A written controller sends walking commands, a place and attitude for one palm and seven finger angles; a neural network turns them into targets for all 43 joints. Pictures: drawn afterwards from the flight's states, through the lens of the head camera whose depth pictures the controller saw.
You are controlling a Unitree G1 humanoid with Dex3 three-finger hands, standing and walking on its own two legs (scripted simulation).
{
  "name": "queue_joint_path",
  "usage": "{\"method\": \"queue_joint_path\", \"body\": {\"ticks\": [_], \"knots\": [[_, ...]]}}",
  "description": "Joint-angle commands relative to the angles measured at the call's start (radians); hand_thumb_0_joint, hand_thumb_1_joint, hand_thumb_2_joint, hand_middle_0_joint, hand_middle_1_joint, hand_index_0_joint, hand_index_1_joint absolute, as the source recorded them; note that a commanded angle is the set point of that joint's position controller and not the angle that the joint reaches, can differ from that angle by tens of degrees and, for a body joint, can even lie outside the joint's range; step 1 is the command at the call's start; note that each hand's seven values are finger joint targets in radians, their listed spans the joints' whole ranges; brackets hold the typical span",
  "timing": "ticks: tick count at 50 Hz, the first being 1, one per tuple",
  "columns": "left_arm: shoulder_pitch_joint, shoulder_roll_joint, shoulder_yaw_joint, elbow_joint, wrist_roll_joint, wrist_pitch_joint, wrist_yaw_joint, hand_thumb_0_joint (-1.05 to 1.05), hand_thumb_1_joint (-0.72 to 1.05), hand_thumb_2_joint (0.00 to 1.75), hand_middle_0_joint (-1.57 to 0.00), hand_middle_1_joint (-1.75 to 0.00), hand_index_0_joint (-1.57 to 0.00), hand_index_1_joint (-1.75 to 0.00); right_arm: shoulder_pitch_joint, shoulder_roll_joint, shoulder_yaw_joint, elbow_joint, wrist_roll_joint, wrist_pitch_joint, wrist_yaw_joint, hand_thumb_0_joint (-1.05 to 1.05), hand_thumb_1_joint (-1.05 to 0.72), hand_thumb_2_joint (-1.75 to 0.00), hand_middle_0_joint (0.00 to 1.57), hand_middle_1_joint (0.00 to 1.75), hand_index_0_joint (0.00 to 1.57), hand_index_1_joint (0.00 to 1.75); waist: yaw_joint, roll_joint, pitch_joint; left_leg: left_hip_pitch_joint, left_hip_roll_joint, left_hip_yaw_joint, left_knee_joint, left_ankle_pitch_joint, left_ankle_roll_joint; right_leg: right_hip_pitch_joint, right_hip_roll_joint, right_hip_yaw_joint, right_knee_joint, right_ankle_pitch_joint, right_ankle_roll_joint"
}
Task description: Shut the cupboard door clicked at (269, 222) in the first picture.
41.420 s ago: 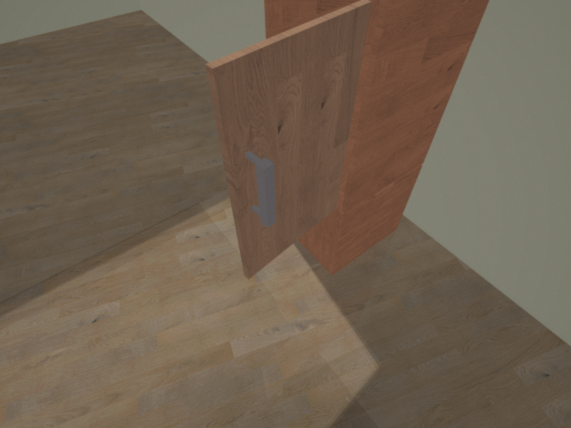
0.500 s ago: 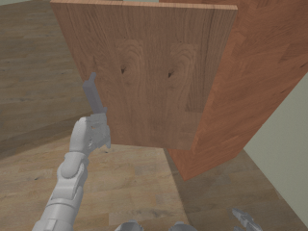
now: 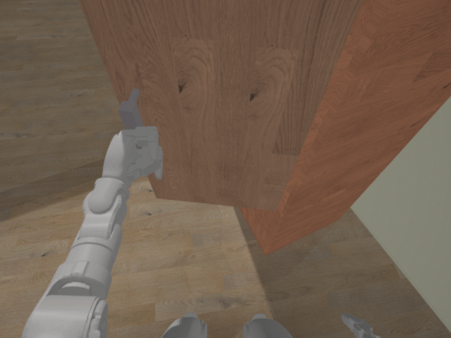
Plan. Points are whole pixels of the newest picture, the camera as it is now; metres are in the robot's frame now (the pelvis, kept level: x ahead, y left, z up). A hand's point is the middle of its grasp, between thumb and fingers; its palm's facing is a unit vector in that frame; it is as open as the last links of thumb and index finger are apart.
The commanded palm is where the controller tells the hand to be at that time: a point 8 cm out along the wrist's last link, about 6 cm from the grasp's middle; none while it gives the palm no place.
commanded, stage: push the door shut along its arc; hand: left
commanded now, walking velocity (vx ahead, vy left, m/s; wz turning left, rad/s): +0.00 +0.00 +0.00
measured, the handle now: (141, 130) +0.48 +0.17 +0.06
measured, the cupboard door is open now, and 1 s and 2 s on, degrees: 58 44 29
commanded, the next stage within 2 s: pull the fist back off the door in 1.52 s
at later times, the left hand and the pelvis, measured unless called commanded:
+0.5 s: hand (167, 140) +0.46 +0.12 +0.06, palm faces -0.28 -0.96 -0.03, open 3.1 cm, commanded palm +0.46 +0.15 +0.06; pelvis -0.01 +0.02 -0.02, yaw +0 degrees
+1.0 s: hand (191, 119) +0.52 +0.08 +0.06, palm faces -0.38 -0.92 -0.04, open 2.9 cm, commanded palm +0.53 +0.11 +0.06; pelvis +0.00 +0.01 -0.02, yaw -1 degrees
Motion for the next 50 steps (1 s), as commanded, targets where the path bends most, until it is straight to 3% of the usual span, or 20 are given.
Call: {"method": "queue_joint_path", "body": {"ticks": [1,9,15,16,18,21,23,25,26,27,30,33,34,36,38,43,46,48,49,50], "knots": [[-0.398,0.121,0.026,-0.111,-0.012,-0.019,-0.029,0.00,0.90,0.90,-1.30,-1.50,-1.30,-1.50,0.070,-0.157,-0.059,-0.104,0.003,-0.029,-0.001,0.00,-0.90,-0.90,0.20,0.30,0.20,0.30,-0.034,-0.009,-0.364,0.218,0.040,-0.099,-0.131,0.272,-0.031,0.162,-0.042,0.105,-0.129,0.309,0.042],[-0.631,0.124,0.016,0.051,-0.006,-0.031,-0.056,0.00,0.90,0.90,-1.30,-1.50,-1.30,-1.50,0.107,-0.172,-0.059,-0.074,0.000,-0.016,-0.002,0.00,-0.90,-0.90,0.20,0.30,0.20,0.30,-0.088,-0.032,-0.281,0.173,0.042,-0.123,-0.125,0.160,-0.025,0.037,-0.033,0.091,-0.133,0.170,0.035],[-0.762,0.132,0.001,0.133,0.016,-0.047,-0.069,0.00,0.90,0.90,-1.30,-1.50,-1.30,-1.50,0.141,-0.190,-0.063,-0.046,-0.006,-0.020,0.003,0.00,-0.90,-0.90,0.20,0.30,0.20,0.30,-0.113,0.047,-0.355,0.246,0.056,-0.174,-0.114,0.143,-0.038,-0.089,-0.029,0.070,-0.094,0.125,0.025],[-0.789,0.093,-0.036,0.135,0.018,-0.047,-0.075,0.00,0.90,0.90,-1.30,-1.50,-1.30,-1.50,0.144,-0.188,-0.063,-0.046,-0.007,-0.023,0.005,0.00,-0.90,-0.90,0.20,0.30,0.20,0.30,-0.125,0.070,-0.363,0.266,0.056,-0.182,-0.114,0.149,-0.040,-0.114,-0.029,0.065,-0.087,0.127,0.025],[-0.802,0.119,-0.014,0.154,0.021,-0.045,-0.076,0.00,0.90,0.90,-1.30,-1.50,-1.30,-1.50,0.158,-0.197,-0.068,-0.039,-0.010,-0.023,0.008,0.00,-0.90,-0.90,0.20,0.30,0.20,0.30,-0.125,0.057,-0.382,0.286,0.063,-0.199,-0.113,0.157,-0.044,-0.129,-0.026,0.060,-0.081,0.130,0.023],[-0.844,0.074,-0.052,0.125,0.017,-0.051,-0.084,0.00,0.90,0.90,-1.30,-1.50,-1.30,-1.50,0.166,-0.199,-0.072,-0.040,-0.012,-0.023,0.015,0.00,-0.90,-0.90,0.20,0.30,0.20,0.30,-0.131,0.089,-0.438,0.351,0.071,-0.226,-0.112,0.191,-0.052,-0.170,-0.026,0.053,-0.066,0.140,0.023],[-0.882,0.094,-0.039,0.144,0.021,-0.048,-0.082,0.00,0.90,0.90,-1.30,-1.50,-1.30,-1.50,0.179,-0.204,-0.075,-0.028,-0.014,-0.022,0.014,0.00,-0.90,-0.90,0.20,0.30,0.20,0.30,-0.144,0.059,-0.417,0.338,0.074,-0.232,-0.111,0.180,-0.051,-0.176,-0.024,0.050,-0.068,0.137,0.024],[-0.940,0.104,-0.040,0.146,0.028,-0.053,-0.073,0.00,0.90,0.90,-1.30,-1.50,-1.30,-1.50,0.190,-0.211,-0.075,-0.021,-0.015,-0.019,0.012,0.00,-0.90,-0.90,0.20,0.30,0.20,0.30,-0.159,0.065,-0.411,0.353,0.083,-0.261,-0.115,0.170,-0.055,-0.223,-0.024,0.045,-0.055,0.128,0.026],[-0.969,0.075,-0.067,0.145,0.030,-0.053,-0.071,0.00,0.90,0.90,-1.30,-1.50,-1.30,-1.50,0.191,-0.206,-0.075,-0.017,-0.015,-0.021,0.014,0.00,-0.90,-0.90,0.20,0.30,0.20,0.30,-0.168,0.088,-0.403,0.362,0.083,-0.261,-0.114,0.168,-0.056,-0.241,-0.024,0.046,-0.056,0.126,0.026],[-0.972,0.089,-0.053,0.159,0.034,-0.051,-0.064,0.00,0.90,0.90,-1.30,-1.50,-1.30,-1.50,0.195,-0.209,-0.074,-0.013,-0.017,-0.021,0.015,0.00,-0.90,-0.90,0.20,0.30,0.20,0.30,-0.162,0.095,-0.394,0.358,0.082,-0.266,-0.119,0.151,-0.058,-0.244,-0.024,0.046,-0.055,0.118,0.024],[-1.026,0.181,0.022,0.199,0.041,-0.043,-0.044,0.00,0.90,0.90,-1.30,-1.50,-1.30,-1.50,0.211,-0.216,-0.067,-0.008,-0.023,-0.020,0.011,0.00,-0.90,-0.90,0.20,0.30,0.20,0.30,-0.171,0.081,-0.412,0.321,0.075,-0.254,-0.104,0.153,-0.048,-0.225,-0.020,0.049,-0.048,0.120,0.022],[-1.043,0.266,0.095,0.237,0.048,-0.036,-0.034,0.00,0.90,0.90,-1.30,-1.50,-1.30,-1.50,0.228,-0.212,-0.055,-0.015,-0.028,-0.020,0.013,0.00,-0.90,-0.90,0.20,0.30,0.20,0.30,-0.165,0.062,-0.436,0.239,0.061,-0.212,-0.076,0.181,-0.035,-0.149,-0.015,0.060,-0.048,0.129,0.023],[-1.047,0.328,0.148,0.229,0.055,-0.046,-0.030,0.00,0.90,0.90,-1.30,-1.50,-1.30,-1.50,0.239,-0.216,-0.057,-0.019,-0.032,-0.021,0.012,0.00,-0.90,-0.90,0.20,0.30,0.20,0.30,-0.153,0.079,-0.470,0.245,0.062,-0.208,-0.062,0.228,-0.036,-0.138,-0.014,0.061,-0.036,0.152,0.021],[-1.008,0.333,0.152,0.229,0.066,-0.050,-0.039,0.00,0.90,0.90,-1.30,-1.50,-1.30,-1.50,0.244,-0.209,-0.054,-0.034,-0.036,-0.016,0.020,0.00,-0.90,-0.90,0.20,0.30,0.20,0.30,-0.140,0.095,-0.531,0.254,0.062,-0.194,-0.041,0.309,-0.039,-0.105,-0.014,0.068,-0.027,0.204,0.023],[-0.957,0.335,0.153,0.259,0.078,-0.044,-0.056,0.00,0.90,0.90,-1.30,-1.50,-1.30,-1.50,0.253,-0.205,-0.054,-0.040,-0.035,-0.006,0.027,0.00,-0.90,-0.90,0.20,0.30,0.20,0.30,-0.131,0.106,-0.531,0.242,0.063,-0.179,-0.028,0.355,-0.042,-0.088,-0.011,0.070,-0.022,0.244,0.025],[-1.012,0.301,0.108,0.266,0.075,-0.006,-0.106,0.00,0.90,0.90,-1.30,-1.50,-1.30,-1.50,0.270,-0.206,-0.061,-0.037,-0.026,0.015,0.020,0.00,-0.90,-0.90,0.20,0.30,0.20,0.30,-0.177,0.037,-0.492,0.184,0.063,-0.153,-0.005,0.340,-0.022,-0.063,-0.004,0.083,-0.044,0.280,0.037],[-1.059,0.276,0.078,0.242,0.061,0.011,-0.131,0.00,0.90,0.90,-1.30,-1.50,-1.30,-1.50,0.270,-0.204,-0.061,-0.030,-0.025,0.017,0.012,0.00,-0.90,-0.90,0.20,0.30,0.20,0.30,-0.185,0.075,-0.507,0.207,0.060,-0.151,0.005,0.350,-0.019,-0.077,-0.005,0.085,-0.048,0.290,0.036],[-1.084,0.295,0.086,0.274,0.055,0.029,-0.139,0.00,0.90,0.90,-1.30,-1.50,-1.30,-1.50,0.276,-0.208,-0.057,-0.015,-0.026,0.016,0.006,0.00,-0.90,-0.90,0.20,0.30,0.20,0.30,-0.198,0.062,-0.464,0.173,0.060,-0.148,0.009,0.317,-0.016,-0.088,-0.003,0.084,-0.056,0.265,0.036],[-1.137,0.250,0.042,0.259,0.047,0.031,-0.147,0.00,0.90,0.90,-1.30,-1.50,-1.30,-1.50,0.276,-0.202,-0.054,-0.013,-0.026,0.011,0.004,0.00,-0.90,-0.90,0.20,0.30,0.20,0.30,-0.217,0.087,-0.463,0.186,0.054,-0.145,0.017,0.326,-0.010,-0.109,-0.003,0.085,-0.054,0.270,0.036],[-1.148,0.264,0.050,0.266,0.048,0.034,-0.150,0.00,0.90,0.90,-1.30,-1.50,-1.30,-1.50,0.274,-0.206,-0.055,-0.002,-0.026,0.009,0.001,0.00,-0.90,-0.90,0.20,0.30,0.20,0.30,-0.215,0.093,-0.461,0.193,0.058,-0.151,0.020,0.320,-0.013,-0.121,-0.004,0.085,-0.056,0.259,0.035]]}}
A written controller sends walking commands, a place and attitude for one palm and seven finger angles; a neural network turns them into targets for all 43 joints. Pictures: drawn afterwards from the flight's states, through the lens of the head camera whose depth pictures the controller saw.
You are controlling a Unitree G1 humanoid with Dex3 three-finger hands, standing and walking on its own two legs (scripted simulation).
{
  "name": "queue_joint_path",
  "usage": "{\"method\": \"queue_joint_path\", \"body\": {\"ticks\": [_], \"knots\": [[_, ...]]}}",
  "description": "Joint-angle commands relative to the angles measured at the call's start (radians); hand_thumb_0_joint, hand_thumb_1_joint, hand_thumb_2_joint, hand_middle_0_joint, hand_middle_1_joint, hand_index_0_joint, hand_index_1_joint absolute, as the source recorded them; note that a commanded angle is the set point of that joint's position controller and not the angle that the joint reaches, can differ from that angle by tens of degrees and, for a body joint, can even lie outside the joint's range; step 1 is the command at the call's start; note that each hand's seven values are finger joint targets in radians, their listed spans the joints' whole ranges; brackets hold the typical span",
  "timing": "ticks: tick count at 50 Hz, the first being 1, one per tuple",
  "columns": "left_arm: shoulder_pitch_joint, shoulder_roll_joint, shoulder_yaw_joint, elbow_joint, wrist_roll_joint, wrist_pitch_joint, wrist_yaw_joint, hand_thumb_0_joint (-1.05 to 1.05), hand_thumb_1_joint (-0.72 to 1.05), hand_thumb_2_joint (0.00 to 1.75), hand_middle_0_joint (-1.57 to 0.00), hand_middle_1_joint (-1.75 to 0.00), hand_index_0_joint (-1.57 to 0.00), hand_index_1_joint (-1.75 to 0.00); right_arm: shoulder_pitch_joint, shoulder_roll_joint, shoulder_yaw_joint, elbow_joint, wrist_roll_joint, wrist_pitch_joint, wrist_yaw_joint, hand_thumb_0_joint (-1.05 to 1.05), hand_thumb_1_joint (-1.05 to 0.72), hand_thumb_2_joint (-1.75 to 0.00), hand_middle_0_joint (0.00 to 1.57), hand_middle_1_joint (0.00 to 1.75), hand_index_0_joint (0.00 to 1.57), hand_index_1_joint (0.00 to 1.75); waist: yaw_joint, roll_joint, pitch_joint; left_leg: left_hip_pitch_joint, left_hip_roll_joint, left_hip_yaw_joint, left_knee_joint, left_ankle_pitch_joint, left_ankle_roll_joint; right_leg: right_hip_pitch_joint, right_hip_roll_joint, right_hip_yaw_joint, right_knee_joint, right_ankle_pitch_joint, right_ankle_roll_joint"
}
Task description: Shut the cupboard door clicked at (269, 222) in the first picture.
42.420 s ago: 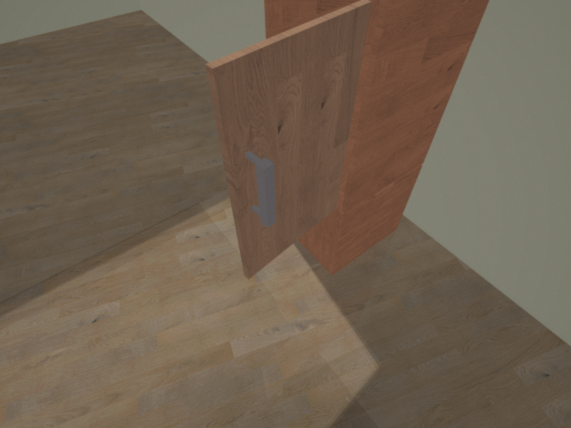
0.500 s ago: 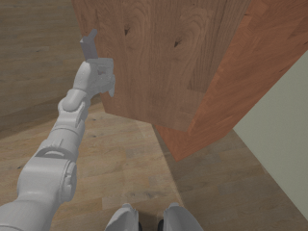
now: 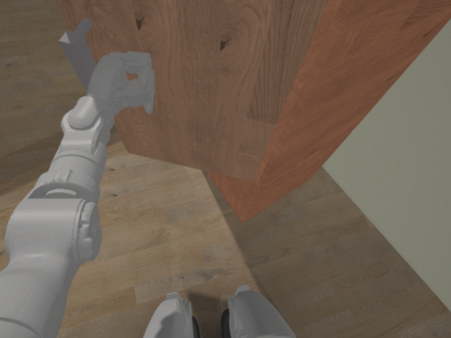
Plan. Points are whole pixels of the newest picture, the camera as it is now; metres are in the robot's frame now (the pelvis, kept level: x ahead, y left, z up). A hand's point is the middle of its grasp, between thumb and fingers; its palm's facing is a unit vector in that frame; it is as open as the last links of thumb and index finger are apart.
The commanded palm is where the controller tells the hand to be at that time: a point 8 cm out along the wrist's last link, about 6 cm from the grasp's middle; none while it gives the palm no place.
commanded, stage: push the door shut along its arc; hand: left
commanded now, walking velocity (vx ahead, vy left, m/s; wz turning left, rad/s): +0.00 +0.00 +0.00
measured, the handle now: (97, 72) +0.56 +0.17 +0.08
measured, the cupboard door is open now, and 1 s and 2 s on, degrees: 44 29 29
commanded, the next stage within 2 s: pull the fist back off the door in 0.52 s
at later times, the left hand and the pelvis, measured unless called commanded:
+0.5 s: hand (160, 82) +0.53 +0.06 +0.09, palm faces -0.44 -0.90 -0.02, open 3.4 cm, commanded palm +0.57 +0.08 +0.09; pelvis -0.01 -0.01 -0.02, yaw +1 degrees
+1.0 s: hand (182, 74) +0.56 +0.02 +0.08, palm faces -0.02 -1.00 -0.10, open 3.2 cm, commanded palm +0.52 +0.06 +0.09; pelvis +0.00 +0.00 -0.01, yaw -1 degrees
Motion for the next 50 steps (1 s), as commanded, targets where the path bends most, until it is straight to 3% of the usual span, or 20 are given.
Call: {"method": "queue_joint_path", "body": {"ticks": [1,5,8,10,11,15,18,21,23,25,29,31,32,34,36,39,42,44,46,50], "knots": [[-0.610,0.098,-0.026,-0.205,-0.032,-0.026,-0.015,0.00,0.90,0.90,-1.30,-1.50,-1.30,-1.50,0.141,-0.195,-0.068,-0.040,-0.002,-0.037,-0.023,0.00,-0.90,-0.90,0.20,0.30,0.20,0.30,-0.082,0.080,-0.474,0.427,0.035,-0.147,-0.094,0.364,-0.024,0.092,-0.020,0.095,-0.141,0.278,0.030],[-0.670,0.068,-0.062,-0.196,-0.043,-0.018,-0.036,0.00,0.90,0.90,-1.30,-1.50,-1.30,-1.50,0.130,-0.195,-0.066,-0.018,-0.004,-0.053,-0.032,0.00,-0.90,-0.90,0.20,0.30,0.20,0.30,-0.098,0.105,-0.500,0.444,0.036,-0.154,-0.070,0.368,-0.021,0.048,-0.021,0.089,-0.128,0.265,0.029],[-0.708,0.093,-0.052,-0.181,-0.048,0.000,-0.046,0.00,0.90,0.90,-1.30,-1.50,-1.30,-1.50,0.122,-0.200,-0.062,-0.007,-0.007,-0.068,-0.038,0.00,-0.90,-0.90,0.20,0.30,0.20,0.30,-0.109,0.094,-0.494,0.386,0.032,-0.143,-0.049,0.331,-0.016,0.065,-0.022,0.103,-0.130,0.241,0.030],[-0.745,0.110,-0.046,-0.209,-0.050,-0.004,-0.053,0.00,0.90,0.90,-1.30,-1.50,-1.30,-1.50,0.124,-0.203,-0.062,-0.003,-0.007,-0.078,-0.043,0.00,-0.90,-0.90,0.20,0.30,0.20,0.30,-0.107,0.105,-0.545,0.401,0.033,-0.146,-0.039,0.359,-0.014,0.076,-0.021,0.103,-0.115,0.264,0.029],[-0.739,0.079,-0.068,-0.196,-0.048,0.003,-0.057,0.00,0.90,0.90,-1.30,-1.50,-1.30,-1.50,0.114,-0.199,-0.062,-0.003,-0.008,-0.082,-0.043,0.00,-0.90,-0.90,0.20,0.30,0.20,0.30,-0.109,0.118,-0.544,0.406,0.030,-0.145,-0.037,0.359,-0.015,0.063,-0.020,0.100,-0.114,0.259,0.027],[-0.796,0.083,-0.073,-0.216,-0.049,0.015,-0.064,0.00,0.90,0.90,-1.30,-1.50,-1.30,-1.50,0.110,-0.204,-0.062,0.013,-0.009,-0.098,-0.049,0.00,-0.90,-0.90,0.20,0.30,0.20,0.30,-0.120,0.136,-0.569,0.424,0.034,-0.147,-0.018,0.370,-0.012,0.028,-0.020,0.098,-0.101,0.253,0.030],[-0.797,0.095,-0.066,-0.180,-0.045,0.037,-0.063,0.00,0.90,0.90,-1.30,-1.50,-1.30,-1.50,0.108,-0.205,-0.057,0.019,-0.011,-0.107,-0.052,0.00,-0.90,-0.90,0.20,0.30,0.20,0.30,-0.121,0.126,-0.542,0.384,0.031,-0.143,-0.013,0.345,-0.013,0.035,-0.019,0.099,-0.104,0.232,0.028],[-0.835,0.077,-0.080,-0.203,-0.043,0.042,-0.069,0.00,0.90,0.90,-1.30,-1.50,-1.30,-1.50,0.108,-0.204,-0.058,0.026,-0.014,-0.118,-0.055,0.00,-0.90,-0.90,0.20,0.30,0.20,0.30,-0.127,0.140,-0.581,0.416,0.031,-0.148,-0.006,0.374,-0.011,0.018,-0.015,0.092,-0.089,0.246,0.027],[-0.826,0.073,-0.083,-0.158,-0.043,0.060,-0.073,0.00,0.90,0.90,-1.30,-1.50,-1.30,-1.50,0.104,-0.204,-0.055,0.031,-0.014,-0.122,-0.062,0.00,-0.90,-0.90,0.20,0.30,0.20,0.30,-0.140,0.098,-0.534,0.363,0.032,-0.141,-0.001,0.325,-0.009,0.017,-0.018,0.098,-0.102,0.211,0.031],[-0.860,0.100,-0.068,-0.165,-0.044,0.063,-0.078,0.00,0.90,0.90,-1.30,-1.50,-1.30,-1.50,0.111,-0.208,-0.050,0.036,-0.014,-0.128,-0.069,0.00,-0.90,-0.90,0.20,0.30,0.20,0.30,-0.146,0.106,-0.527,0.346,0.035,-0.140,0.003,0.313,-0.007,0.006,-0.019,0.100,-0.096,0.198,0.032],[-0.919,0.031,-0.119,-0.204,-0.041,0.064,-0.082,0.00,0.90,0.90,-1.30,-1.50,-1.30,-1.50,0.123,-0.208,-0.052,0.049,-0.018,-0.148,-0.071,0.00,-0.90,-0.90,0.20,0.30,0.20,0.30,-0.155,0.174,-0.574,0.461,0.039,-0.167,-0.007,0.363,-0.007,-0.086,-0.011,0.063,-0.073,0.195,0.024],[-0.924,0.008,-0.135,-0.184,-0.038,0.075,-0.081,0.00,0.90,0.90,-1.30,-1.50,-1.30,-1.50,0.124,-0.209,-0.051,0.063,-0.022,-0.154,-0.073,0.00,-0.90,-0.90,0.20,0.30,0.20,0.30,-0.161,0.171,-0.568,0.493,0.041,-0.180,-0.011,0.362,-0.011,-0.123,-0.010,0.051,-0.073,0.185,0.025],[-0.938,0.064,0.077,-0.172,-0.096,0.092,0.126,0.00,0.90,0.90,-1.30,-1.50,-1.30,-1.50,0.193,-0.178,-0.050,0.029,-0.027,-0.159,-0.053,0.00,-0.90,-0.90,0.20,0.30,0.20,0.30,-0.130,0.181,-0.576,0.432,0.057,-0.198,-0.039,0.305,-0.036,-0.096,-0.020,0.073,-0.083,0.181,0.023],[-0.857,-0.031,0.031,-0.111,-0.048,0.099,0.293,0.00,0.90,0.90,-1.30,-1.50,-1.30,-1.50,0.198,-0.175,-0.053,0.030,-0.042,-0.155,-0.012,0.00,-0.90,-0.90,0.20,0.30,0.20,0.30,-0.135,0.170,-0.532,0.423,0.065,-0.236,-0.075,0.274,-0.051,-0.125,-0.026,0.067,-0.067,0.168,0.031],[-0.842,-0.049,0.073,-0.123,-0.017,0.068,0.410,0.00,0.90,0.90,-1.30,-1.50,-1.30,-1.50,0.224,-0.175,-0.066,0.026,-0.070,-0.141,0.019,0.00,-0.90,-0.90,0.20,0.30,0.20,0.30,-0.133,0.120,-0.555,0.412,0.061,-0.230,-0.067,0.302,-0.056,-0.099,-0.031,0.065,-0.067,0.191,0.038],[-0.820,-0.010,0.137,-0.171,0.071,-0.053,0.588,0.00,0.90,0.90,-1.30,-1.50,-1.30,-1.50,0.237,-0.169,-0.075,0.012,-0.108,-0.132,0.066,0.00,-0.90,-0.90,0.20,0.30,0.20,0.30,-0.097,0.120,-0.616,0.405,0.054,-0.206,-0.042,0.374,-0.068,-0.075,-0.025,0.062,-0.047,0.227,0.042],[-0.775,-0.016,0.061,-0.166,0.225,-0.139,0.649,0.00,0.90,0.90,-1.30,-1.50,-1.30,-1.50,0.263,-0.171,-0.092,0.022,-0.126,-0.102,0.108,0.00,-0.90,-0.90,0.20,0.30,0.20,0.30,-0.103,0.133,-0.600,0.415,0.055,-0.192,-0.035,0.400,-0.071,-0.080,-0.022,0.060,-0.045,0.233,0.042],[-0.745,0.039,0.073,-0.153,0.268,-0.161,0.643,0.00,0.90,0.90,-1.30,-1.50,-1.30,-1.50,0.278,-0.179,-0.100,0.023,-0.125,-0.082,0.116,0.00,-0.90,-0.90,0.20,0.30,0.20,0.30,-0.100,0.122,-0.608,0.410,0.049,-0.179,-0.049,0.398,-0.066,-0.025,-0.022,0.063,-0.054,0.251,0.041],[-0.694,0.016,0.042,-0.161,0.255,-0.151,0.606,0.00,0.90,0.90,-1.30,-1.50,-1.30,-1.50,0.267,-0.177,-0.106,0.006,-0.108,-0.061,0.116,0.00,-0.90,-0.90,0.20,0.30,0.20,0.30,-0.087,0.108,-0.642,0.411,0.041,-0.161,-0.075,0.371,-0.061,0.061,-0.021,0.073,-0.080,0.276,0.041],[-0.596,-0.013,0.065,-0.158,0.146,-0.087,0.537,0.00,0.90,0.90,-1.30,-1.50,-1.30,-1.50,0.250,-0.175,-0.102,-0.024,-0.076,-0.034,0.098,0.00,-0.90,-0.90,0.20,0.30,0.20,0.30,-0.058,0.056,-0.604,0.404,0.035,-0.142,-0.133,0.337,-0.055,0.170,-0.017,0.081,-0.136,0.294,0.043]]}}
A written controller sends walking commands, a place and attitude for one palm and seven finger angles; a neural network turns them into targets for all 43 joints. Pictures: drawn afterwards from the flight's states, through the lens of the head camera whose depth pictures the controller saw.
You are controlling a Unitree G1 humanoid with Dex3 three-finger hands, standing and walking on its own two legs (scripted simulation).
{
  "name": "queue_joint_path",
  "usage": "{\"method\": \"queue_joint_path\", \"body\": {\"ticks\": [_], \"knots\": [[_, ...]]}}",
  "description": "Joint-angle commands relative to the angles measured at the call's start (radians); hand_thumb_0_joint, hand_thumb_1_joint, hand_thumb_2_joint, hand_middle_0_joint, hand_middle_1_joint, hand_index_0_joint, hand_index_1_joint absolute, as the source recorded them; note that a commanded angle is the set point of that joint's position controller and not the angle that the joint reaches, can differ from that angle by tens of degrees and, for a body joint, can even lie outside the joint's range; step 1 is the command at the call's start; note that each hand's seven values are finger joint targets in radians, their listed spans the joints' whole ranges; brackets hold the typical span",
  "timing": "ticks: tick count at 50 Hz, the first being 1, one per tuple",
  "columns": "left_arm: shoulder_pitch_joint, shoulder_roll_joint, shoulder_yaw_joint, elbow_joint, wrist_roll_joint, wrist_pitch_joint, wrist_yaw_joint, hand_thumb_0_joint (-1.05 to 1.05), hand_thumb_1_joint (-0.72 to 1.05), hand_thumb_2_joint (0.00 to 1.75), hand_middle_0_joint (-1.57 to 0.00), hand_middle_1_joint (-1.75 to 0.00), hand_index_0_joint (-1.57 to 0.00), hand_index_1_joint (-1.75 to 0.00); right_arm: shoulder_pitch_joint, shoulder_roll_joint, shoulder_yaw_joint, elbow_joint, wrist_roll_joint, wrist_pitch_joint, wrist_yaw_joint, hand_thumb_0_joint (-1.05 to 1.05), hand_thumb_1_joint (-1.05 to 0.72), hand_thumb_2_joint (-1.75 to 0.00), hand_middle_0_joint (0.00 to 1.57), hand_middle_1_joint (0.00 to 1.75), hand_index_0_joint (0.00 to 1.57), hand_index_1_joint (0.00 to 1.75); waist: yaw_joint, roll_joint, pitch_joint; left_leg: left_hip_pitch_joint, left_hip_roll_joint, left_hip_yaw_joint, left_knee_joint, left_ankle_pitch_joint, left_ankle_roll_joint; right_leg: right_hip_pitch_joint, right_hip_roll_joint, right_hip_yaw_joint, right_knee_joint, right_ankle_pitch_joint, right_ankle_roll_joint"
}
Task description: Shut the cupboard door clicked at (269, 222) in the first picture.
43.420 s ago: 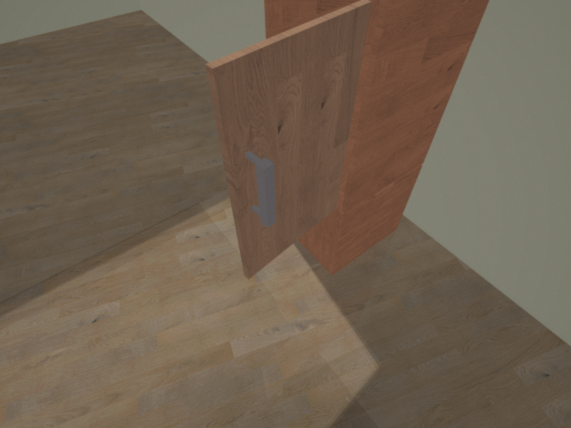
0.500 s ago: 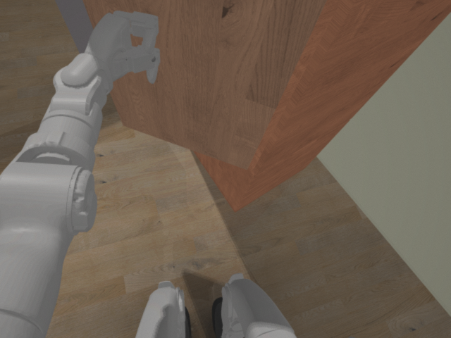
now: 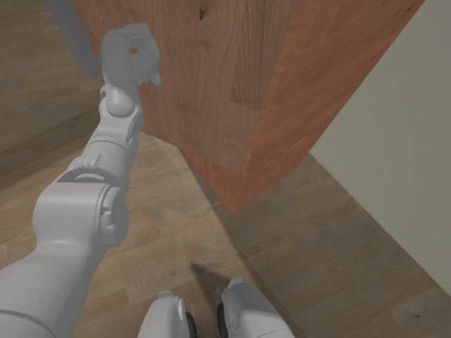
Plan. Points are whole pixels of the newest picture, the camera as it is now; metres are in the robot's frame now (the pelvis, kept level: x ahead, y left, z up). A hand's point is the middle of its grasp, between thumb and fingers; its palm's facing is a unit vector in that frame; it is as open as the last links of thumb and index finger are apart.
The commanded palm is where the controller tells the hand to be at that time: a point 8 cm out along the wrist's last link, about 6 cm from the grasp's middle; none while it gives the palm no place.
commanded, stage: pull the fist back off the door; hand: left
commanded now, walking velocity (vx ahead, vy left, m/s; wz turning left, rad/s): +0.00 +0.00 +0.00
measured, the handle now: (83, 29) +0.64 +0.14 +0.10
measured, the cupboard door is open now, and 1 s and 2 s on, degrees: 29 29 29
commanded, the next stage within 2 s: draw the hand back to the body in 0.50 s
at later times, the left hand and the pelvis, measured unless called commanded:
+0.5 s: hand (151, 109) +0.47 +0.05 +0.10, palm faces +0.00 -1.00 -0.02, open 3.2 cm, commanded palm +0.45 +0.09 +0.10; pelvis +0.02 -0.02 +0.04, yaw +2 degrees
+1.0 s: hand (91, 137) +0.39 +0.11 +0.16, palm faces -0.01 -1.00 -0.03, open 3.1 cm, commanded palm +0.35 +0.16 +0.16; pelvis +0.01 -0.01 +0.07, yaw +1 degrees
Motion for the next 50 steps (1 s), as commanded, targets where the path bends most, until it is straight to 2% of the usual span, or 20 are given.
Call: {"method": "queue_joint_path", "body": {"ticks": [1,4,9,11,12,13,16,18,19,21,24,28,29,31,35,37,39,42,47,50], "knots": [[-0.438,0.120,0.026,-0.237,-0.098,-0.022,-0.054,0.00,0.90,0.90,-1.30,-1.50,-1.30,-1.50,0.186,-0.213,-0.072,-0.073,0.032,0.009,-0.024,0.00,-0.90,-0.90,0.20,0.30,0.20,0.30,0.016,-0.005,-0.557,0.498,0.024,-0.144,-0.200,0.342,-0.051,0.328,-0.021,0.077,-0.213,0.307,0.045],[-0.375,0.078,0.018,-0.328,-0.150,-0.060,-0.071,0.00,0.90,0.90,-1.30,-1.50,-1.30,-1.50,0.167,-0.197,-0.066,-0.095,0.035,0.006,-0.033,0.00,-0.90,-0.90,0.20,0.30,0.20,0.30,0.035,-0.025,-0.526,0.487,0.017,-0.115,-0.221,0.366,-0.045,0.401,-0.023,0.091,-0.234,0.367,0.045],[-0.175,0.023,-0.034,-0.365,-0.110,-0.154,-0.069,0.00,0.90,0.90,-1.30,-1.50,-1.30,-1.50,0.160,-0.180,-0.077,-0.084,0.032,0.009,-0.024,0.00,-0.90,-0.90,0.20,0.30,0.20,0.30,0.065,-0.051,-0.445,0.475,0.010,-0.086,-0.220,0.410,-0.042,0.440,-0.030,0.102,-0.233,0.459,0.048],[-0.095,-0.050,-0.093,-0.343,-0.096,-0.149,-0.075,0.00,0.90,0.90,-1.30,-1.50,-1.30,-1.50,0.145,-0.172,-0.082,-0.084,0.035,0.018,-0.016,0.00,-0.90,-0.90,0.20,0.30,0.20,0.30,0.069,-0.052,-0.404,0.470,0.005,-0.074,-0.223,0.396,-0.042,0.434,-0.036,0.108,-0.245,0.463,0.055],[-0.057,-0.037,-0.080,-0.335,-0.096,-0.138,-0.075,0.00,0.90,0.90,-1.30,-1.50,-1.30,-1.50,0.138,-0.175,-0.084,-0.089,0.038,0.024,-0.014,0.00,-0.90,-0.90,0.20,0.30,0.20,0.30,0.081,-0.054,-0.391,0.455,0.002,-0.067,-0.225,0.383,-0.041,0.449,-0.038,0.118,-0.252,0.466,0.059],[-0.038,-0.068,-0.113,-0.349,-0.096,-0.128,-0.080,0.00,0.90,0.90,-1.30,-1.50,-1.30,-1.50,0.127,-0.173,-0.086,-0.096,0.041,0.032,-0.013,0.00,-0.90,-0.90,0.20,0.30,0.20,0.30,0.080,-0.054,-0.388,0.460,-0.002,-0.060,-0.230,0.377,-0.040,0.462,-0.042,0.123,-0.260,0.473,0.064],[-0.001,-0.063,-0.093,-0.422,-0.132,-0.112,-0.080,0.00,0.90,0.90,-1.30,-1.50,-1.30,-1.50,0.093,-0.169,-0.088,-0.119,0.053,0.045,-0.023,0.00,-0.90,-0.90,0.20,0.30,0.20,0.30,0.104,-0.082,-0.418,0.472,-0.008,-0.049,-0.234,0.396,-0.038,0.530,-0.048,0.140,-0.273,0.532,0.075],[-0.028,-0.058,-0.096,-0.538,-0.153,-0.133,-0.079,0.00,0.90,0.90,-1.30,-1.50,-1.30,-1.50,0.062,-0.162,-0.088,-0.134,0.057,0.044,-0.033,0.00,-0.90,-0.90,0.20,0.30,0.20,0.30,0.108,-0.100,-0.443,0.463,-0.015,-0.041,-0.236,0.379,-0.033,0.595,-0.059,0.167,-0.284,0.570,0.090],[-0.047,-0.065,-0.113,-0.610,-0.158,-0.151,-0.078,0.00,0.90,0.90,-1.30,-1.50,-1.30,-1.50,0.046,-0.160,-0.087,-0.142,0.059,0.039,-0.039,0.00,-0.90,-0.90,0.20,0.30,0.20,0.30,0.113,-0.069,-0.467,0.492,-0.015,-0.042,-0.237,0.397,-0.033,0.597,-0.057,0.163,-0.274,0.593,0.084],[-0.052,-0.082,-0.145,-0.692,-0.157,-0.188,-0.078,0.00,0.90,0.90,-1.30,-1.50,-1.30,-1.50,0.018,-0.150,-0.089,-0.135,0.062,0.028,-0.046,0.00,-0.90,-0.90,0.20,0.30,0.20,0.30,0.111,-0.042,-0.502,0.551,-0.009,-0.049,-0.232,0.422,-0.035,0.586,-0.057,0.154,-0.263,0.603,0.084],[-0.094,-0.082,-0.186,-0.671,-0.132,-0.207,-0.079,0.00,0.90,0.90,-1.30,-1.50,-1.30,-1.50,0.000,-0.150,-0.088,-0.111,0.062,0.023,-0.059,0.00,-0.90,-0.90,0.20,0.30,0.20,0.30,0.077,-0.085,-0.438,0.521,-0.009,-0.054,-0.218,0.373,-0.029,0.545,-0.062,0.166,-0.266,0.563,0.098],[-0.020,-0.102,-0.189,-0.476,-0.121,-0.144,-0.084,0.00,0.90,0.90,-1.30,-1.50,-1.30,-1.50,-0.024,-0.149,-0.080,-0.101,0.070,0.033,-0.067,0.00,-0.90,-0.90,0.20,0.30,0.20,0.30,0.076,-0.142,-0.348,0.439,-0.015,-0.051,-0.225,0.276,-0.029,0.526,-0.076,0.190,-0.304,0.462,0.116],[-0.009,-0.070,-0.149,-0.455,-0.132,-0.124,-0.086,0.00,0.90,0.90,-1.30,-1.50,-1.30,-1.50,-0.024,-0.154,-0.077,-0.102,0.073,0.036,-0.070,0.00,-0.90,-0.90,0.20,0.30,0.20,0.30,0.095,-0.117,-0.366,0.443,-0.016,-0.050,-0.231,0.286,-0.032,0.539,-0.076,0.191,-0.300,0.466,0.110],[-0.002,-0.110,-0.174,-0.403,-0.148,-0.086,-0.095,0.00,0.90,0.90,-1.30,-1.50,-1.30,-1.50,-0.042,-0.148,-0.069,-0.112,0.079,0.041,-0.074,0.00,-0.90,-0.90,0.20,0.30,0.20,0.30,0.094,-0.125,-0.355,0.436,-0.018,-0.051,-0.241,0.273,-0.034,0.528,-0.074,0.173,-0.306,0.428,0.098],[0.133,0.037,-0.031,-0.589,-0.194,-0.087,-0.111,0.00,0.90,0.90,-1.30,-1.50,-1.30,-1.50,-0.072,-0.154,-0.060,-0.180,0.086,0.043,-0.082,0.00,-0.90,-0.90,0.20,0.30,0.20,0.30,0.193,-0.102,-0.503,0.494,-0.020,-0.038,-0.290,0.359,-0.038,0.716,-0.077,0.186,-0.305,0.558,0.092],[0.197,0.012,-0.063,-0.730,-0.202,-0.106,-0.130,0.00,0.90,0.90,-1.30,-1.50,-1.30,-1.50,-0.094,-0.142,-0.058,-0.211,0.092,0.035,-0.081,0.00,-0.90,-0.90,0.20,0.30,0.20,0.30,0.214,-0.097,-0.521,0.532,-0.021,-0.029,-0.308,0.384,-0.036,0.768,-0.074,0.185,-0.314,0.609,0.093],[0.277,0.042,-0.062,-0.808,-0.194,-0.113,-0.146,0.00,0.90,0.90,-1.30,-1.50,-1.30,-1.50,-0.099,-0.144,-0.058,-0.223,0.097,0.035,-0.086,0.00,-0.90,-0.90,0.20,0.30,0.20,0.30,0.218,-0.152,-0.484,0.535,-0.016,-0.031,-0.333,0.389,-0.030,0.811,-0.074,0.187,-0.328,0.634,0.102],[0.361,-0.022,-0.151,-0.876,-0.202,-0.071,-0.185,0.00,0.90,0.90,-1.30,-1.50,-1.30,-1.50,-0.123,-0.141,-0.057,-0.238,0.113,0.038,-0.094,0.00,-0.90,-0.90,0.20,0.30,0.20,0.30,0.193,-0.193,-0.331,0.558,-0.010,-0.026,-0.382,0.304,-0.023,0.771,-0.078,0.198,-0.414,0.496,0.119],[0.506,-0.051,-0.191,-1.005,-0.284,0.041,-0.259,0.00,0.90,0.90,-1.30,-1.50,-1.30,-1.50,-0.192,-0.143,-0.045,-0.260,0.142,0.022,-0.123,0.00,-0.90,-0.90,0.20,0.30,0.20,0.30,0.206,-0.153,-0.212,0.661,-0.003,-0.033,-0.457,0.255,-0.022,0.755,-0.083,0.185,-0.519,0.314,0.098],[0.570,-0.016,-0.173,-1.070,-0.303,0.079,-0.271,0.00,0.90,0.90,-1.30,-1.50,-1.30,-1.50,-0.233,-0.141,-0.032,-0.267,0.150,0.007,-0.140,0.00,-0.90,-0.90,0.20,0.30,0.20,0.30,0.221,-0.112,-0.143,0.698,0.000,-0.045,-0.504,0.229,-0.021,0.742,-0.082,0.164,-0.549,0.234,0.077]]}}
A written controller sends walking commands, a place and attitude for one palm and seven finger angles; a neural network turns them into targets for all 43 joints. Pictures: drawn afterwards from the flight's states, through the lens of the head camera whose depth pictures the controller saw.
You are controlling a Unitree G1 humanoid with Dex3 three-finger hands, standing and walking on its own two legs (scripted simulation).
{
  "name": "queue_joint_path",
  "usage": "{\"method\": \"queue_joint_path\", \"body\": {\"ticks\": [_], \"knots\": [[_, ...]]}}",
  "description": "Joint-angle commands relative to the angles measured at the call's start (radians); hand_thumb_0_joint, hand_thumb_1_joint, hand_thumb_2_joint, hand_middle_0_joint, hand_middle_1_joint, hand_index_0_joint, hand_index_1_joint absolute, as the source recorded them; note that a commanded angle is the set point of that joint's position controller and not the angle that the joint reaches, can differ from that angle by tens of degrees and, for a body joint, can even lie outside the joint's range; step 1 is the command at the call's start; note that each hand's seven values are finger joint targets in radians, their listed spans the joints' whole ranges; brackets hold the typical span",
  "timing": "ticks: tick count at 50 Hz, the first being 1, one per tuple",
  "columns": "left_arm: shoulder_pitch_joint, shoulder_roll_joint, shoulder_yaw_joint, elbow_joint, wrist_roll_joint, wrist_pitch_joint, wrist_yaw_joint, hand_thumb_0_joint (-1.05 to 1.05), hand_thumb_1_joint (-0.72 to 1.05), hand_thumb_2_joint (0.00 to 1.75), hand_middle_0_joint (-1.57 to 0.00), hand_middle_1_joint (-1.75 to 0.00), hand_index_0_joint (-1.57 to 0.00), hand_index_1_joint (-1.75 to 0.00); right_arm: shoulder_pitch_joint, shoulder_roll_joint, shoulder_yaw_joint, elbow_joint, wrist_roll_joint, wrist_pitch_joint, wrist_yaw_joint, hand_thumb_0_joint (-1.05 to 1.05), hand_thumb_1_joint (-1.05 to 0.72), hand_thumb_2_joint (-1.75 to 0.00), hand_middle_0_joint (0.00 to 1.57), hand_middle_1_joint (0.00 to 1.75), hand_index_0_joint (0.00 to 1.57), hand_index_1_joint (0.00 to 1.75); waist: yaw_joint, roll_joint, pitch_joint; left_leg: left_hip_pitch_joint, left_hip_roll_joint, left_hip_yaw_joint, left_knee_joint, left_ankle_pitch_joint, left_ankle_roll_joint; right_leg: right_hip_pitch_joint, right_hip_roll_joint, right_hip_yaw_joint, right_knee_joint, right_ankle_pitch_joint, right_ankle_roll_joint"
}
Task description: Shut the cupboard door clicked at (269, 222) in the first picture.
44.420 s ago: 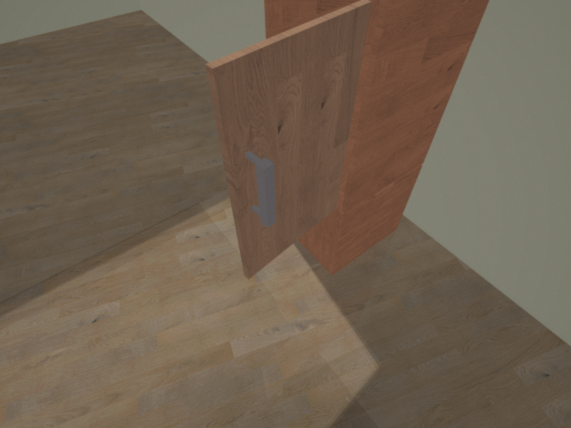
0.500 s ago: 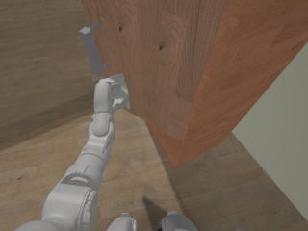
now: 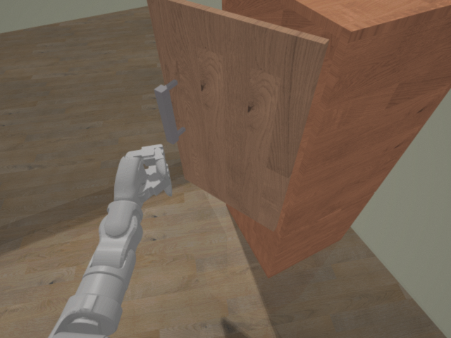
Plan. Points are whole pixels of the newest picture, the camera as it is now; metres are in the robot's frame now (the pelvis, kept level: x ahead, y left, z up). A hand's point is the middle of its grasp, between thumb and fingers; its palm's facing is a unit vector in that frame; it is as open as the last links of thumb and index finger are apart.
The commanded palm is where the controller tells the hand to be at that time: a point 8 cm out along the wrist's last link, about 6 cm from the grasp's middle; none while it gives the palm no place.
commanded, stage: draw the hand back to the body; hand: left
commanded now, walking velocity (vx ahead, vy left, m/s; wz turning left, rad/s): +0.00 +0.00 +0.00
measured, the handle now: (173, 112) +0.63 +0.15 +0.03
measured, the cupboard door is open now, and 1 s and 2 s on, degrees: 29 29 29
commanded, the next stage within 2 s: step back with the hand held close in 1.20 s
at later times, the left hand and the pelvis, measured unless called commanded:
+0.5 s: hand (60, 216) +0.26 +0.23 +0.15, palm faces +0.20 -0.95 -0.25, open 3.8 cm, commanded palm +0.22 +0.28 +0.17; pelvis +0.02 +0.04 +0.04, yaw +2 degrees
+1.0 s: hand out of the picture +0.18 +0.32 +0.20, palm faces +0.50 -0.77 -0.39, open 7.1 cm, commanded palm +0.14 +0.34 +0.22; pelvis +0.01 +0.04 +0.04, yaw +3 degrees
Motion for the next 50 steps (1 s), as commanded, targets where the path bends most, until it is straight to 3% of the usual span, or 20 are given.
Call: {"method": "queue_joint_path", "body": {"ticks": [1,4,6,7,8,9,11,14,18,21,26,29,33,38,41,42,44,46,48,50], "knots": [[-0.269,0.109,0.018,-0.311,-0.040,0.000,-0.029,0.00,0.90,0.90,-1.30,-1.50,-1.30,-1.50,-0.123,-0.116,-0.027,-0.173,0.016,-0.080,-0.029,0.00,-0.90,-0.90,0.20,0.30,0.20,0.30,0.004,-0.089,-0.170,0.127,0.018,-0.055,-0.142,0.108,0.001,0.180,-0.081,0.118,-0.225,0.119,0.078],[-0.189,0.163,0.048,-0.452,-0.036,0.002,-0.027,0.00,0.90,0.90,-1.22,-1.41,-1.22,-1.41,-0.156,-0.115,-0.022,-0.193,0.017,-0.099,-0.035,0.00,-0.90,-0.90,0.20,0.30,0.20,0.30,0.035,-0.019,-0.206,0.202,0.021,-0.066,-0.179,0.150,-0.001,0.221,-0.072,0.089,-0.205,0.170,0.058],[-0.129,0.167,0.047,-0.526,-0.038,0.013,-0.034,0.00,0.90,0.90,-1.16,-1.35,-1.16,-1.35,-0.179,-0.106,-0.015,-0.203,0.020,-0.111,-0.036,0.00,-0.90,-0.90,0.20,0.30,0.20,0.30,0.044,0.015,-0.209,0.240,0.025,-0.075,-0.200,0.188,-0.005,0.238,-0.066,0.065,-0.193,0.221,0.048],[-0.093,0.174,-0.041,-0.576,0.033,0.057,0.006,0.00,0.90,0.90,-1.13,-1.32,-1.13,-1.32,-0.223,-0.075,-0.020,-0.212,0.023,-0.082,-0.053,0.00,-0.90,-0.90,0.20,0.30,0.20,0.30,0.040,-0.044,-0.201,0.269,0.031,-0.094,-0.257,0.190,-0.011,0.295,-0.093,0.115,-0.262,0.216,0.058],[-0.076,0.179,-0.025,-0.643,0.037,0.084,0.030,0.00,0.90,0.90,-1.11,-1.29,-1.11,-1.29,-0.231,-0.077,-0.020,-0.223,0.023,-0.075,-0.065,0.00,-0.90,-0.90,0.20,0.30,0.20,0.30,0.033,-0.025,-0.183,0.294,0.035,-0.091,-0.279,0.195,-0.010,0.311,-0.094,0.110,-0.288,0.214,0.060],[-0.020,0.182,-0.020,-0.681,0.038,0.105,0.039,0.00,0.90,0.90,-1.08,-1.26,-1.08,-1.26,-0.233,-0.077,-0.018,-0.231,0.020,-0.077,-0.073,0.00,-0.90,-0.90,0.20,0.30,0.20,0.30,0.037,-0.053,-0.172,0.302,0.037,-0.095,-0.289,0.208,-0.008,0.329,-0.091,0.102,-0.298,0.226,0.061],[0.061,0.195,-0.007,-0.717,0.051,0.140,0.059,0.00,0.90,0.90,-1.02,-1.20,-1.02,-1.20,-0.245,-0.072,-0.008,-0.222,0.017,-0.069,-0.084,0.00,-0.90,-0.90,0.20,0.30,0.20,0.30,0.040,-0.016,-0.123,0.350,0.046,-0.103,-0.323,0.254,-0.012,0.342,-0.088,0.085,-0.315,0.274,0.052],[0.177,0.210,0.019,-0.755,0.061,0.186,0.073,0.00,0.90,0.90,-0.94,-1.11,-0.94,-1.11,-0.253,-0.073,-0.001,-0.218,0.010,-0.060,-0.093,0.00,-0.90,-0.90,0.20,0.30,0.20,0.30,0.047,-0.019,-0.061,0.398,0.054,-0.112,-0.370,0.304,-0.018,0.372,-0.081,0.064,-0.354,0.305,0.044],[0.258,0.213,0.043,-0.850,0.071,0.225,0.083,0.00,0.90,0.90,-0.83,-0.99,-0.83,-0.99,-0.268,-0.070,0.008,-0.224,0.001,-0.055,-0.093,0.00,-0.90,-0.90,0.20,0.30,0.20,0.30,0.047,-0.008,-0.028,0.470,0.069,-0.133,-0.423,0.365,-0.036,0.406,-0.077,0.046,-0.392,0.324,0.041],[0.313,0.222,0.056,-0.959,0.078,0.238,0.093,0.00,0.90,0.90,-0.75,-0.90,-0.75,-0.90,-0.271,-0.069,0.014,-0.225,-0.006,-0.068,-0.087,0.00,-0.90,-0.90,0.20,0.30,0.20,0.30,0.053,0.084,-0.042,0.535,0.084,-0.157,-0.452,0.466,-0.063,0.436,-0.079,0.037,-0.411,0.340,0.038],[0.426,0.269,0.129,-1.079,0.084,0.255,0.115,0.00,0.90,0.90,-0.61,-0.75,-0.61,-0.75,-0.276,-0.073,0.012,-0.216,-0.021,-0.094,-0.076,0.00,-0.90,-0.90,0.20,0.30,0.20,0.30,0.063,0.049,-0.023,0.568,0.102,-0.179,-0.482,0.556,-0.087,0.469,-0.074,0.027,-0.439,0.354,0.041],[0.521,0.315,0.211,-1.093,0.085,0.261,0.123,0.00,0.90,0.90,-0.53,-0.66,-0.53,-0.66,-0.273,-0.081,0.004,-0.203,-0.027,-0.101,-0.072,0.00,-0.90,-0.90,0.20,0.30,0.20,0.30,0.076,0.015,-0.020,0.553,0.100,-0.175,-0.487,0.575,-0.092,0.504,-0.071,0.026,-0.453,0.365,0.041],[0.610,0.332,0.282,-1.104,0.077,0.262,0.125,0.00,0.90,0.90,-0.42,-0.54,-0.42,-0.54,-0.282,-0.077,-0.001,-0.197,-0.025,-0.101,-0.067,0.00,-0.90,-0.90,0.20,0.30,0.20,0.30,0.086,0.025,0.023,0.520,0.097,-0.168,-0.496,0.547,-0.093,0.513,-0.076,0.022,-0.459,0.358,0.044],[0.668,0.394,0.383,-1.180,0.074,0.234,0.134,0.00,0.90,0.90,-0.28,-0.39,-0.28,-0.39,-0.289,-0.081,-0.013,-0.189,-0.019,-0.126,-0.063,0.00,-0.90,-0.90,0.20,0.30,0.20,0.30,0.097,0.080,0.009,0.510,0.101,-0.176,-0.504,0.493,-0.094,0.526,-0.075,0.026,-0.457,0.332,0.045],[0.724,0.437,0.457,-1.182,0.068,0.222,0.144,0.00,0.90,0.90,-0.20,-0.30,-0.20,-0.30,-0.289,-0.084,-0.016,-0.183,-0.016,-0.145,-0.067,0.00,-0.90,-0.90,0.20,0.30,0.20,0.30,0.108,0.076,0.032,0.472,0.099,-0.180,-0.520,0.413,-0.093,0.532,-0.072,0.027,-0.457,0.304,0.043],[0.716,0.388,0.409,-1.179,0.071,0.219,0.141,0.00,0.90,0.90,-0.20,-0.30,-0.20,-0.30,-0.289,-0.086,-0.017,-0.178,-0.017,-0.152,-0.067,0.00,-0.90,-0.90,0.20,0.30,0.20,0.30,0.096,0.067,0.047,0.472,0.096,-0.180,-0.521,0.392,-0.090,0.516,-0.074,0.028,-0.456,0.298,0.044],[0.708,0.347,0.366,-1.137,0.077,0.222,0.139,0.00,0.90,0.90,-0.20,-0.30,-0.20,-0.30,-0.284,-0.098,-0.023,-0.166,-0.017,-0.163,-0.066,0.00,-0.90,-0.90,0.20,0.30,0.20,0.30,0.084,0.034,0.101,0.456,0.098,-0.184,-0.534,0.317,-0.081,0.478,-0.074,0.030,-0.467,0.269,0.048],[0.682,0.340,0.354,-1.109,0.078,0.221,0.145,0.00,0.90,0.90,-0.20,-0.30,-0.20,-0.30,-0.282,-0.104,-0.026,-0.160,-0.017,-0.167,-0.070,0.00,-0.90,-0.90,0.20,0.30,0.20,0.30,0.078,0.022,0.137,0.436,0.088,-0.175,-0.541,0.242,-0.071,0.460,-0.078,0.034,-0.468,0.236,0.047],[0.667,0.353,0.364,-1.097,0.079,0.216,0.149,0.00,0.90,0.90,-0.20,-0.30,-0.20,-0.30,-0.281,-0.105,-0.028,-0.160,-0.017,-0.170,-0.076,0.00,-0.90,-0.90,0.20,0.30,0.20,0.30,0.080,-0.014,0.127,0.427,0.080,-0.170,-0.544,0.191,-0.058,0.464,-0.079,0.036,-0.470,0.210,0.048],[0.654,0.373,0.379,-1.118,0.080,0.208,0.151,0.00,0.90,0.90,-0.20,-0.30,-0.20,-0.30,-0.287,-0.103,-0.028,-0.162,-0.017,-0.175,-0.082,0.00,-0.90,-0.90,0.20,0.30,0.20,0.30,0.088,-0.004,0.096,0.430,0.073,-0.158,-0.539,0.185,-0.048,0.485,-0.082,0.043,-0.473,0.202,0.047]]}}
